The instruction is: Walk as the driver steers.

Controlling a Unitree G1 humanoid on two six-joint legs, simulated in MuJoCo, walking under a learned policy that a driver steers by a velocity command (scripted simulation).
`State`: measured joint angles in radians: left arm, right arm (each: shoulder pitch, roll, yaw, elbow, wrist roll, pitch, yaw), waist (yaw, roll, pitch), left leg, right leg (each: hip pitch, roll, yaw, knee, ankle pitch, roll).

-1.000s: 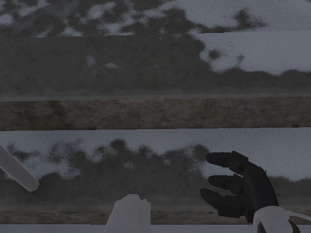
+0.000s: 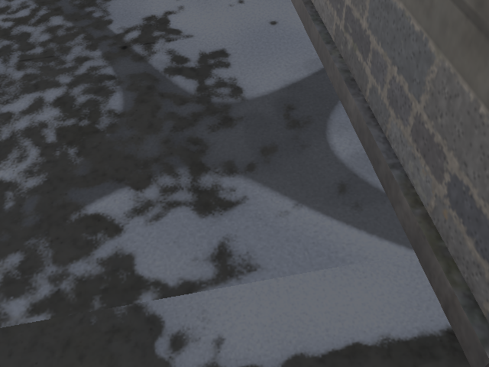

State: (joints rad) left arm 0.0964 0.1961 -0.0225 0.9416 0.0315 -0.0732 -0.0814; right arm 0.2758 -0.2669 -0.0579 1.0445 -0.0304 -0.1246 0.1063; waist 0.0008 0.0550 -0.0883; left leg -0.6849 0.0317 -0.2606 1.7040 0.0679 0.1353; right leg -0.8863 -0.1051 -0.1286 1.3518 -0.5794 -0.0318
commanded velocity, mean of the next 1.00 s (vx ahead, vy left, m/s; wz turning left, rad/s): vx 0.50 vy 0.00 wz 0.51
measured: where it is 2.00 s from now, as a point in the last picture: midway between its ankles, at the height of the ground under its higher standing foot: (148, 165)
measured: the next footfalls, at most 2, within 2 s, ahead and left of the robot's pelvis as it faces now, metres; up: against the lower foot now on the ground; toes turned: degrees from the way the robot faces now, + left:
left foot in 0.48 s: +0.39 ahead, +0.12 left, +0.18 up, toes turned +18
right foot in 0.98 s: +0.75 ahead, +0.03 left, +0.18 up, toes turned +32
